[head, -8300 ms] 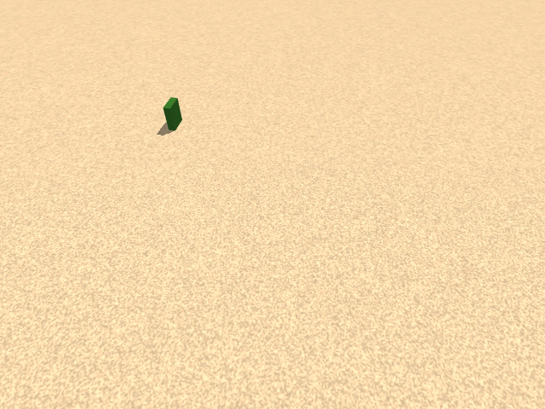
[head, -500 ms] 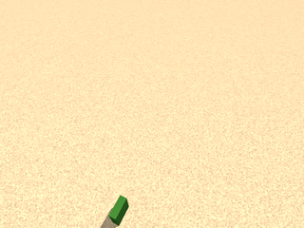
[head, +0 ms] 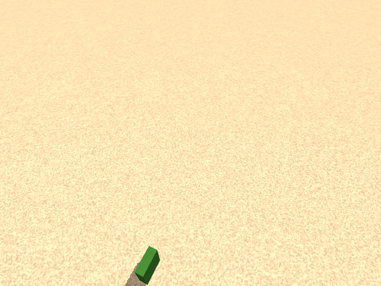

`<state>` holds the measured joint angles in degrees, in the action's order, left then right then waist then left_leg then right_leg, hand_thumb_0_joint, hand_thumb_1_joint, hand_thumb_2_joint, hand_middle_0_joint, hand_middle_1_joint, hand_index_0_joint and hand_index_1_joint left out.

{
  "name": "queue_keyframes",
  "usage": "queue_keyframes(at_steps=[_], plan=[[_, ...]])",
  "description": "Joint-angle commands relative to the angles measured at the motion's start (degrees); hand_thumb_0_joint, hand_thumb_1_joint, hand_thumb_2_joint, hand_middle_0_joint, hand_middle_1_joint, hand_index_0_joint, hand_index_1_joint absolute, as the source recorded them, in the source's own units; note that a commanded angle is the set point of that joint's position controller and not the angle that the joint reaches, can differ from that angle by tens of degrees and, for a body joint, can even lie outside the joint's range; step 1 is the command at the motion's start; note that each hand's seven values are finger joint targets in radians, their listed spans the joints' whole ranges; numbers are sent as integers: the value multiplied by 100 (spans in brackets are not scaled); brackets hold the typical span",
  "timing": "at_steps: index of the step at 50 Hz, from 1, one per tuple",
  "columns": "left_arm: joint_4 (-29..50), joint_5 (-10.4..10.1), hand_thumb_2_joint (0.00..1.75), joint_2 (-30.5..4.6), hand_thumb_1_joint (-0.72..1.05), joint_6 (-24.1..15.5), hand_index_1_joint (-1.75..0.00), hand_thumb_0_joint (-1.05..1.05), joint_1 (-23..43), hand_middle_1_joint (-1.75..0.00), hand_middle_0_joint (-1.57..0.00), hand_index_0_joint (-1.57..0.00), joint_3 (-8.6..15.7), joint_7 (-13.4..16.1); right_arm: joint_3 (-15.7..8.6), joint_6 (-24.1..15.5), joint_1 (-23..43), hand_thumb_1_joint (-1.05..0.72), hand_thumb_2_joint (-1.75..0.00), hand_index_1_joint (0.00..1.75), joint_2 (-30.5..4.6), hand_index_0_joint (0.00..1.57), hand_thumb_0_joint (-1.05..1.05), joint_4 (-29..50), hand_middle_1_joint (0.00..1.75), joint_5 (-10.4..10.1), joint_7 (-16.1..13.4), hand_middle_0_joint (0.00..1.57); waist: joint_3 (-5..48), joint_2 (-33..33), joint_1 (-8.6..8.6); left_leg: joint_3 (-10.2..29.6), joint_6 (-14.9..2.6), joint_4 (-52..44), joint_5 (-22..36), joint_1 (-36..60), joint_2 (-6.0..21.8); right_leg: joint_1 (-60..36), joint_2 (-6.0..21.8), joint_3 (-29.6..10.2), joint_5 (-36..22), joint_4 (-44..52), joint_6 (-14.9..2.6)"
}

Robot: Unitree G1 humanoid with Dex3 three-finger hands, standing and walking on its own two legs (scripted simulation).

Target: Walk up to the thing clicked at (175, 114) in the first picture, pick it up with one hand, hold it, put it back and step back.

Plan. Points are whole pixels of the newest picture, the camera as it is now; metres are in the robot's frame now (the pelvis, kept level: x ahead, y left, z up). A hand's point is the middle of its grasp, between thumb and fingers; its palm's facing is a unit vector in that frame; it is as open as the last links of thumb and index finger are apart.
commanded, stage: stand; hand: left
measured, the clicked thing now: (148, 265) +0.35 +0.19 -0.71
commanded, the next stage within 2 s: go down in 1.26 s
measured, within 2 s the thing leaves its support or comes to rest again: neither
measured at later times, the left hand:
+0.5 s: hand out of the picture +0.08 +0.26 -0.16, palm faces -0.03 -0.94 -0.35, open 7.3 cm
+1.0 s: hand out of the picture +0.08 +0.26 -0.16, palm faces -0.04 -0.94 -0.35, open 7.3 cm
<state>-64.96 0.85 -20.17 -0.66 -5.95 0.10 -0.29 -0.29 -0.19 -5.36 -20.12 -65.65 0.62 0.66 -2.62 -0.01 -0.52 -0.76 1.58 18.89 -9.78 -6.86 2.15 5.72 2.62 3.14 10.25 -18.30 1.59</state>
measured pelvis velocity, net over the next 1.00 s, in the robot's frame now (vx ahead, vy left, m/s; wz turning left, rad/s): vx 0.01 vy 0.00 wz -0.01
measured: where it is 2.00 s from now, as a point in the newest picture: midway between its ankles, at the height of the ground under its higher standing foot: outside the picture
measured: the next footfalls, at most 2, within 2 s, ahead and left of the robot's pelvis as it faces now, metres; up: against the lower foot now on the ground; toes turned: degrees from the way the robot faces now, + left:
none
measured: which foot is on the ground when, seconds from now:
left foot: down 0.00-1.00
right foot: down 0.00-1.00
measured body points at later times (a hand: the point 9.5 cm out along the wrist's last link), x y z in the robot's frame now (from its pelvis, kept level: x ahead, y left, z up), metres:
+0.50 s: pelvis +0.01 +0.00 +0.00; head +0.01 +0.00 +0.45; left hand +0.09 +0.30 -0.13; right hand +0.09 -0.30 -0.13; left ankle +0.01 +0.14 -0.75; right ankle +0.00 -0.13 -0.75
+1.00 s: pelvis +0.01 +0.00 +0.00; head +0.02 +0.00 +0.45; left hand +0.09 +0.30 -0.13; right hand +0.09 -0.30 -0.13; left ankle +0.01 +0.14 -0.75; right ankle +0.00 -0.13 -0.75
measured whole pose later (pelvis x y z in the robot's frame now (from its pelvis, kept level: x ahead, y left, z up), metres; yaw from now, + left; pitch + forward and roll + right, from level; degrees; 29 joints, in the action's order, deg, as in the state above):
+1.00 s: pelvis +0.01 +0.00 +0.00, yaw -1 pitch -2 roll +0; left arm -64.3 0.9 -20.2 -0.4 -7.0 0.0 -0.1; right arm -0.2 -0.3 -5.6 -20.2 -65.0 0.7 0.4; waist -2.7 0.0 -0.1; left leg -1.5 1.4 18.6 -10.6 -5.7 2.0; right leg 5.0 2.8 2.4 11.1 -18.4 1.8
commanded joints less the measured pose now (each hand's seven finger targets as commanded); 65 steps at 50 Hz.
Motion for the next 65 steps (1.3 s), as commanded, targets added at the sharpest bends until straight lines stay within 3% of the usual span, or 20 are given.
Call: queue_keyframes(at_steps=[1,9,18,28,40,49,65], plan=[[350,-21,90,-1228,90,-94,-30,0,221,-30,-20,-20,230,48,-182,-120,269,-90,-90,30,-1195,20,0,353,30,-7,-74,20,372,-1,38,454,-159,-350,586,-2,560,32,575,-471,-443,316,-185],[369,-27,90,-1252,90,-94,-30,0,225,-30,-20,-20,236,57,-191,-130,236,-90,-90,30,-1235,20,0,364,30,-2,-94,20,509,-40,38,451,-162,-278,988,88,597,-128,603,-462,-769,260,-186],[362,-21,90,-1225,90,-67,-30,0,195,-30,-20,-20,226,55,-184,-118,284,-90,-90,30,-1238,20,0,356,30,-14,-99,20,364,15,56,436,-159,-361,691,66,574,36,571,-443,-487,297,-193],[380,-27,90,-1228,90,-96,-30,0,159,-30,-20,-20,227,63,-188,-120,231,-90,-90,30,-1231,20,0,397,30,-4,-91,20,456,-4,48,382,-199,-263,937,152,578,-109,618,-481,-876,278,-199],[382,-21,90,-1241,90,-72,-30,0,127,-30,-20,-20,239,62,-181,-128,217,-90,-90,30,-1233,20,0,391,30,-3,-101,20,393,-42,59,393,-179,-325,819,117,567,-52,599,-490,-704,291,-199],[414,-15,90,-1230,90,-80,-30,0,87,-30,-20,-20,220,77,-204,-125,229,-90,-90,30,-1249,20,0,418,30,-7,-106,20,473,-8,63,351,-217,-248,1099,244,593,-86,596,-476,-1037,252,-206],[406,-13,90,-1257,90,-85,-30,0,71,-30,-20,-20,234,71,-208,-116,193,-90,-90,30,-1232,20,0,439,30,-7,-94,20,308,40,58,389,-199,-339,701,179,578,27,563,-478,-586,324,-195]])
